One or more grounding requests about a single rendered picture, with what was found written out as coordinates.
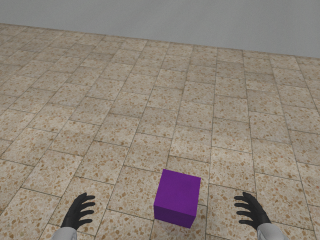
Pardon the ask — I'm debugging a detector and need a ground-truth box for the left robot hand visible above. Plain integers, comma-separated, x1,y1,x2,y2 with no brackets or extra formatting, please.
60,192,96,230

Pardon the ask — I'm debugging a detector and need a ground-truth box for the right robot hand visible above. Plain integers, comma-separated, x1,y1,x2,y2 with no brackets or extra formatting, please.
234,192,271,231

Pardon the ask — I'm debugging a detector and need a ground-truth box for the carton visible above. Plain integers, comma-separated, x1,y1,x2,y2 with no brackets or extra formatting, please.
153,169,201,229

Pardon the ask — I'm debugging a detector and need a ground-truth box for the left robot forearm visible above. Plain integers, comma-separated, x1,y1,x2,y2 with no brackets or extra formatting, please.
50,227,77,240

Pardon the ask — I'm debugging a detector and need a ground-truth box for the right robot forearm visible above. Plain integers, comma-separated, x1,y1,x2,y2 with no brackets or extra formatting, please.
257,223,290,240

